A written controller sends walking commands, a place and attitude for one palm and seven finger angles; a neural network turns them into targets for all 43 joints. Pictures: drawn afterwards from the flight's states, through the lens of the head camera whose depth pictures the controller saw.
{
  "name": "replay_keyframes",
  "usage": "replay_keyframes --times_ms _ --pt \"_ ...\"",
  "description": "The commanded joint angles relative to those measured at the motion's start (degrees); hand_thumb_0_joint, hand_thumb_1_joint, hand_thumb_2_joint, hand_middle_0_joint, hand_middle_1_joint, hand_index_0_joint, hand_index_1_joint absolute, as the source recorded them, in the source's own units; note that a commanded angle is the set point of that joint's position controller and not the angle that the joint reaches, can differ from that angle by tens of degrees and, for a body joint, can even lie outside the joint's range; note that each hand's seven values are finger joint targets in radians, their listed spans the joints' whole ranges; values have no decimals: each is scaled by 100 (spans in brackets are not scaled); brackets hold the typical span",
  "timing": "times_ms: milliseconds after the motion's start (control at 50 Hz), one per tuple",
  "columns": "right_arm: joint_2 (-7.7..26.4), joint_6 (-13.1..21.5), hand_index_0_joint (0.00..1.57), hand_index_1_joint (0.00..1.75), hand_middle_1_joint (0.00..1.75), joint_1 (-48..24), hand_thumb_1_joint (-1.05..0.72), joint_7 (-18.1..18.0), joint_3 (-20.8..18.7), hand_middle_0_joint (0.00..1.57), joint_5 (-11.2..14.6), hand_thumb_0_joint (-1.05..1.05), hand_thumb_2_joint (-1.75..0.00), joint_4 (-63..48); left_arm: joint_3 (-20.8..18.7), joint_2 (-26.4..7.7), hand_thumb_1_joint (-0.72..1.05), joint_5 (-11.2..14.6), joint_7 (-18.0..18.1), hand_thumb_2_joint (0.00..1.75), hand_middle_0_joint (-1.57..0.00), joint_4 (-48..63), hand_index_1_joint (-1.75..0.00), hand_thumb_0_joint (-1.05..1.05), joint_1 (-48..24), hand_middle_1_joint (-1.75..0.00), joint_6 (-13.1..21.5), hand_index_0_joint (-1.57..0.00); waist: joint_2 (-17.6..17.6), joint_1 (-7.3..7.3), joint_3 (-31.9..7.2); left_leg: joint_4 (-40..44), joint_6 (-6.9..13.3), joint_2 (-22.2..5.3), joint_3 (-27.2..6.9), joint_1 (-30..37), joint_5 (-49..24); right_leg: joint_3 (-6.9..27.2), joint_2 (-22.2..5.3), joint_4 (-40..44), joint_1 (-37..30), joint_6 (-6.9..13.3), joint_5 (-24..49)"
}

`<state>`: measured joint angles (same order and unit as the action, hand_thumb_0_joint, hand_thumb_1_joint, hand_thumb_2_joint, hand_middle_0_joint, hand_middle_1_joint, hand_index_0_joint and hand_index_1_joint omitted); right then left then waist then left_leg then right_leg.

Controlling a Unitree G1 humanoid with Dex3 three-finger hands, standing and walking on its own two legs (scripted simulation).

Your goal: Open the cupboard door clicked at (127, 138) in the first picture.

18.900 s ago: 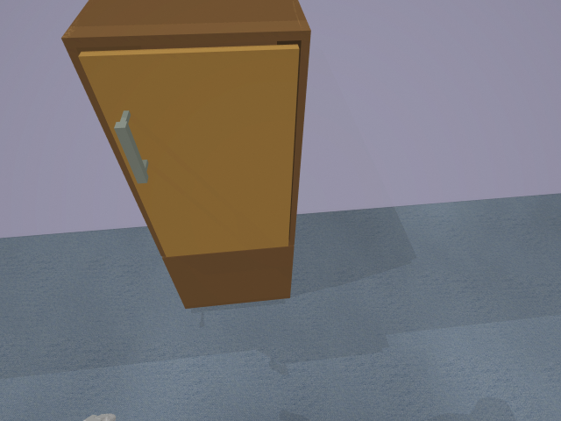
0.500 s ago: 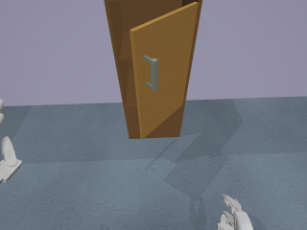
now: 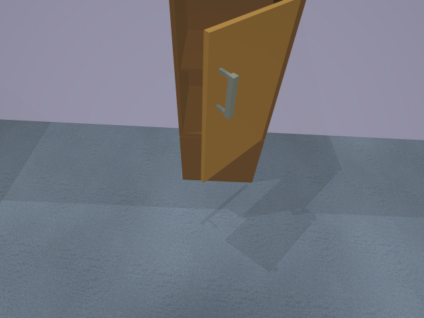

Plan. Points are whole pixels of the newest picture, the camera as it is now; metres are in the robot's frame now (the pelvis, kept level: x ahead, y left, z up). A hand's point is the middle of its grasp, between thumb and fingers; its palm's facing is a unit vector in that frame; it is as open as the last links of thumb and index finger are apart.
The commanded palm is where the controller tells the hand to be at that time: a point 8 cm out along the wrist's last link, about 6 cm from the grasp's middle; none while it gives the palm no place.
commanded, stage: let the arm hang, fingers relaxed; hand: left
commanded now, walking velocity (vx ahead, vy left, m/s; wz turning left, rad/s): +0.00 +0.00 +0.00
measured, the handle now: (225, 94) +0.66 +0.01 +0.04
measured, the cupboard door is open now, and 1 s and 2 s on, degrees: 45 45 45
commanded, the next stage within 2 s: look to check the result in 0.66 s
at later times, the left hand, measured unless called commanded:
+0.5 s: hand out of the picture +0.00 +0.18 -0.17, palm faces +0.02 -0.98 -0.19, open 7.3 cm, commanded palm none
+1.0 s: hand out of the picture -0.01 +0.18 -0.17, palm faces +0.03 -0.98 -0.20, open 7.3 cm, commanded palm none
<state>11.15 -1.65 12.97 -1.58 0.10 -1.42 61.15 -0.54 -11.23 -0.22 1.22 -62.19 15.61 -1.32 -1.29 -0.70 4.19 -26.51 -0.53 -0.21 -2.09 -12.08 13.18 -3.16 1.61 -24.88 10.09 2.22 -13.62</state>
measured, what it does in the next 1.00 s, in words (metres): stands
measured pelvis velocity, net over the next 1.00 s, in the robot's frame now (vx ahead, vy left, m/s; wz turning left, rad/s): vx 0.00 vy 0.01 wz -0.02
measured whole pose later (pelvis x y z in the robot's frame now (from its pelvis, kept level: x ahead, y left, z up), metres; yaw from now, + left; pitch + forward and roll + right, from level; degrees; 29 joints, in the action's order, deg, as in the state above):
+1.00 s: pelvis +0.00 +0.01 +0.00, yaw -1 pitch -2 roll +0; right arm 8.2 -0.3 14.8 -2.0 -0.3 -1.4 65.1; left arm -0.8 -8.2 -0.3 1.9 -66.5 15.2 0.5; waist 0.7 0.1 2.6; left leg -23.4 0.0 0.4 -0.7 -10.2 11.5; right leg -1.8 1.0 -23.8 9.5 1.7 -12.6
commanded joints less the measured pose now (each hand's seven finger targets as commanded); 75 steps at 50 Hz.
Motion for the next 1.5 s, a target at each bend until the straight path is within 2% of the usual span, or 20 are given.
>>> replay_keyframes --times_ms 0,80,140,340,380,420,480,500,580,660,780,1040,1100,1140,1220,1260,1320,1360,1380,1480 --pt "532 143 20 30 30 212 -90 -32 -70 20 33 0 -90 -27 -92 -596 90 -12 7 90 -20 5 -30 0 19 -30 190 -20 439 106 -199 650 213 -459 -343 -9 -402 678 -724 758 -98 61 165" --pt "437 129 20 30 30 438 -90 -37 -67 20 42 0 -90 145 -74 -523 90 -7 31 90 -20 -175 -30 0 141 -30 198 -20 39 99 -81 662 212 -402 -262 14 -277 682 -723 868 9 56 -152" --pt "336 114 20 30 30 584 -90 -37 -62 20 13 0 -90 261 -72 -456 90 -6 46 90 -20 -254 -30 0 183 -30 177 -20 -15 122 81 705 211 -370 -249 -53 -74 697 -721 862 182 51 -400" --pt "113 164 20 30 30 814 -90 -50 -64 20 1 0 -90 346 -129 -276 90 -26 77 90 -20 -260 -30 0 333 -30 161 -20 210 75 214 871 260 -399 -328 -378 174 678 -659 614 200 37 -312" --pt "98 173 20 30 30 833 -90 -54 -77 20 15 0 -90 331 -137 -255 90 -28 83 90 -20 -255 -30 0 380 -30 178 -20 51 57 122 801 265 -390 -303 -307 88 650 -647 592 159 33 -251" --pt "66 178 20 30 30 827 -90 -54 -77 20 3 0 -90 341 -140 -229 90 -29 85 90 -20 -244 -30 0 345 -30 177 -20 249 80 142 823 255 -384 -318 -300 91 677 -659 573 214 38 -226" --pt "55 175 20 30 30 847 -90 -58 -85 20 15 0 -90 329 -147 -217 90 -33 90 90 -20 -248 -30 0 387 -30 187 -20 187 67 188 800 254 -398 -293 -314 71 664 -645 586 225 34 -190" --pt "46 187 20 30 30 862 -90 -61 -85 20 5 0 -90 331 -150 -201 90 -32 87 90 -20 -251 -30 0 348 -30 189 -20 272 91 163 819 256 -397 -316 -319 8 681 -659 562 201 40 -115" --pt "87 201 20 30 30 852 -90 -66 -91 20 25 0 -90 302 -157 -230 90 -34 88 90 -20 -238 -30 0 363 -30 213 -20 198 86 44 756 250 -414 -284 -202 -225 649 -669 559 123 35 57" --pt "125 198 20 30 30 807 -90 -65 -84 20 17 0 -90 321 -147 -242 90 -27 85 90 -20 -254 -30 0 323 -30 217 -20 254 113 67 775 234 -430 -279 -119 -278 667 -684 583 173 26 85" --pt "199 195 20 30 30 701 -90 -60 -105 20 37 0 -90 293 -146 -307 90 -31 87 90 -20 -251 -30 0 346 -30 244 -20 116 104 34 687 231 -413 -234 40 -458 687 -709 667 196 29 139" --pt "346 199 20 30 30 486 -90 -59 -99 20 23 0 -90 314 -139 -423 90 -23 75 90 -20 -250 -30 0 192 -30 263 -20 187 118 61 742 204 -440 -240 128 -573 728 -721 742 112 38 290" --pt "393 199 20 30 30 435 -90 -55 -107 20 26 0 -90 302 -148 -479 90 -26 72 90 -20 -245 -30 0 139 -30 267 -20 96 115 58 747 199 -447 -225 120 -536 728 -729 781 98 38 216" --pt "415 198 20 30 30 401 -90 -52 -105 20 16 0 -90 308 -148 -497 90 -23 66 90 -20 -238 -30 0 117 -30 260 -20 214 105 81 777 193 -435 -236 128 -491 754 -728 801 118 44 157" --pt "499 223 20 30 30 371 -90 -51 -113 20 23 0 -90 302 -163 -577 90 -21 60 90 -20 -212 -30 0 35 -30 280 -20 161 106 -118 772 200 -472 -250 206 -693 726 -737 754 -48 46 415" --pt "545 221 20 30 30 320 -90 -50 -116 20 24 0 -90 299 -166 -613 90 -19 57 90 -20 -215 -30 0 -8 -30 284 -20 98 102 -65 791 192 -471 -249 202 -701 723 -739 775 -43 44 434" --pt "578 227 20 30 30 268 -90 -48 -119 20 24 0 -90 294 -179 -685 90 -18 52 90 -20 -197 -30 0 -61 -30 289 -20 220 93 -60 793 192 -475 -259 212 -789 725 -757 786 -85 56 538" --pt "363 173 20 30 30 363 -90 -68 -97 20 19 0 -90 316 -161 -480 90 -16 62 90 -20 -199 -30 0 5 -30 220 -20 152 114 -57 661 144 -516 -119 294 -732 817 -745 704 71 41 686" --pt "362 146 20 30 30 413 -90 -87 -124 20 28 0 -90 292 -198 -486 90 -26 63 90 -20 -171 -30 0 33 -30 192 -20 113 113 -81 533 137 -525 -35 317 -707 877 -735 633 140 53 790" --pt "572 59 20 30 30 332 -90 -122 -307 20 28 0 -90 -37 -411 -742 90 -68 0 90 -20 156 -30 0 -112 -30 51 -20 42 122 -133 109 126 -613 240 138 -228 1237 -764 285 468 168 908"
